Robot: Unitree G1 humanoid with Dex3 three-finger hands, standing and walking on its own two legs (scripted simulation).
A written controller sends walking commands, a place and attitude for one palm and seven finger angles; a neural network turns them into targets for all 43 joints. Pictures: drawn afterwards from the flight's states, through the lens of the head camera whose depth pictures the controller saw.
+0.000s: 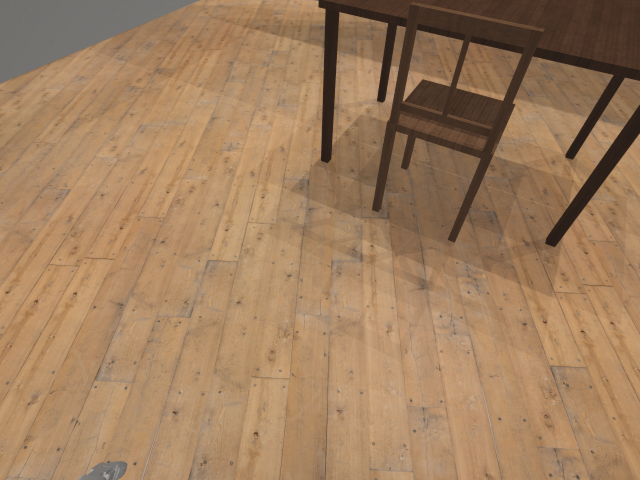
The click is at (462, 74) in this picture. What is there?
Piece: chair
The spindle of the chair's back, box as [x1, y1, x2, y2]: [442, 34, 470, 116]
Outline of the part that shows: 469,35 465,34 442,114 446,116 470,39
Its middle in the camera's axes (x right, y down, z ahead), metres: +0.43 -0.51 +1.22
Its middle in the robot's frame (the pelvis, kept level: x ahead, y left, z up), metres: +1.27 -0.36 -0.09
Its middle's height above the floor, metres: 0.68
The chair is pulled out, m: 0.00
